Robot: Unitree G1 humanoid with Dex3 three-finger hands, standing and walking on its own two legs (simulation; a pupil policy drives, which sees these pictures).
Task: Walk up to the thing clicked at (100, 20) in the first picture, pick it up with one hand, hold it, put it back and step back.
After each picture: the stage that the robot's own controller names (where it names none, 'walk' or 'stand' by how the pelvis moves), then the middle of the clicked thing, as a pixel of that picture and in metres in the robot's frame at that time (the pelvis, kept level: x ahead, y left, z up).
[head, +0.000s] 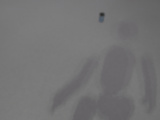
stand; (101, 17) +1.78 -0.29 -0.72
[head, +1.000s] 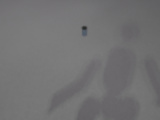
walk; (84, 31) +1.66 +0.07 -0.70
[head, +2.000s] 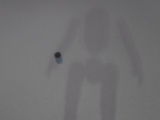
walk; (58, 58) +1.06 +0.28 -0.72
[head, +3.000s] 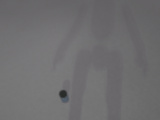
walk; (64, 96) +0.64 +0.24 -0.72
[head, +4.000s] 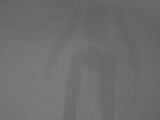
walk; out of the picture +0.42 +0.13 -0.71
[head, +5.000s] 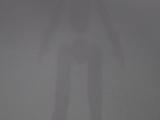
stand; out of the picture +0.34 +0.18 -0.71
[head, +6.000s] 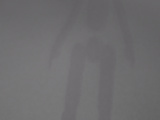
stand; out of the picture +0.34 +0.13 -0.72
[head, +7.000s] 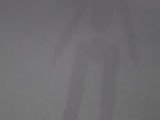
stand; out of the picture +0.35 +0.12 -0.72
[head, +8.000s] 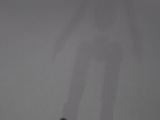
stand; out of the picture +0.38 +0.13 -0.71
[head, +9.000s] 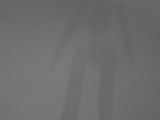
stand; out of the picture +0.37 +0.13 -0.72
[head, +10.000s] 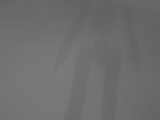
stand; out of the picture +0.37 +0.12 -0.73
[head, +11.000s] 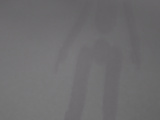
stand; out of the picture +0.36 +0.12 -0.73
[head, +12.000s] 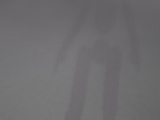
go down; out of the picture +0.36 +0.12 -0.73
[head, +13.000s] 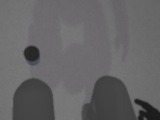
go down; (32, 56) +0.45 +0.16 -0.34
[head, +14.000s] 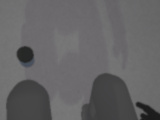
approach; (26, 57) +0.45 +0.17 -0.31
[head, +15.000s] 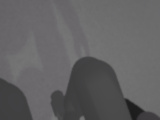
close in; out of the picture +0.44 +0.22 -0.23
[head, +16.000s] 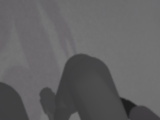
close; out of the picture +0.44 +0.23 -0.23
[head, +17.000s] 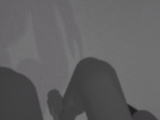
lift; out of the picture +0.38 +0.20 -0.21
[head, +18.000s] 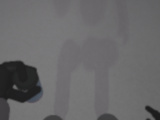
lift; (29, 85) +0.32 +0.17 -0.01
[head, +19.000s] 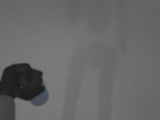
hold; (35, 88) +0.32 +0.16 +0.01
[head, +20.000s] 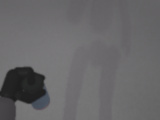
hold; (37, 92) +0.31 +0.16 -0.01
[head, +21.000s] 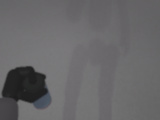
crouch; (38, 92) +0.31 +0.15 -0.01
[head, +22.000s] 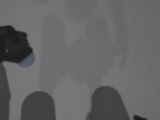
crouch; (21, 51) +0.44 +0.17 -0.09
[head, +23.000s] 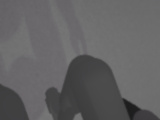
lower; out of the picture +0.44 +0.25 -0.23
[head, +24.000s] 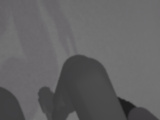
lower; out of the picture +0.44 +0.27 -0.24
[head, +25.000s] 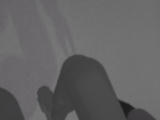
lower; out of the picture +0.45 +0.27 -0.24
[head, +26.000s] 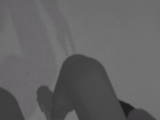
lower; out of the picture +0.45 +0.26 -0.24
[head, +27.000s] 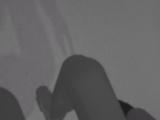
loosen; out of the picture +0.45 +0.26 -0.25
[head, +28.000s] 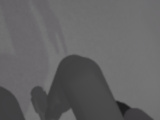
withdraw; out of the picture +0.44 +0.24 -0.25
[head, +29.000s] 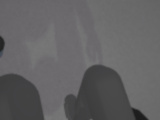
stand; out of the picture +0.44 +0.22 -0.27
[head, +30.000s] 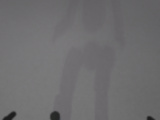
stand; (55, 118) +0.39 +0.13 -0.63
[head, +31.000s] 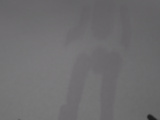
stand; out of the picture +0.39 +0.14 -0.67
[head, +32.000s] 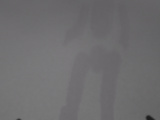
stand; out of the picture +0.38 +0.14 -0.67
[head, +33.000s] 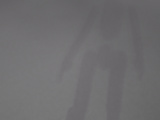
stand; out of the picture +0.41 +0.13 -0.72
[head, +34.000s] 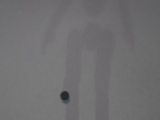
walk; (65, 97) +0.48 +0.12 -0.69
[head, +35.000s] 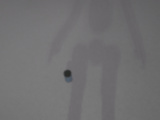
walk; (68, 76) +0.73 +0.16 -0.71
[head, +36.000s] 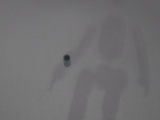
stand; (67, 60) +1.04 +0.13 -0.71
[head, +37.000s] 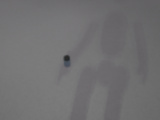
stand; (67, 61) +1.04 +0.13 -0.72
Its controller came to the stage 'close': yes
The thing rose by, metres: 0.71
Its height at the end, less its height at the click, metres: +0.00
